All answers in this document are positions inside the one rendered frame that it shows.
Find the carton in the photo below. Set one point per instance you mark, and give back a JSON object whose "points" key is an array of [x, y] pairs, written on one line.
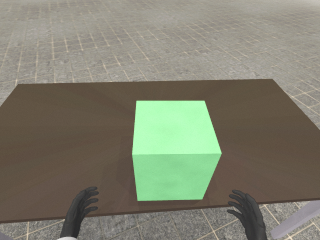
{"points": [[175, 150]]}

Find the table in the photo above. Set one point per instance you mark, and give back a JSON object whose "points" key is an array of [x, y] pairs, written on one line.
{"points": [[57, 139]]}

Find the robot left hand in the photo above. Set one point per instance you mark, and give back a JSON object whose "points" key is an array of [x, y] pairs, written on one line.
{"points": [[77, 212]]}

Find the robot right hand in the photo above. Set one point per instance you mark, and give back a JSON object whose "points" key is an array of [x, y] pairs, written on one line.
{"points": [[251, 217]]}

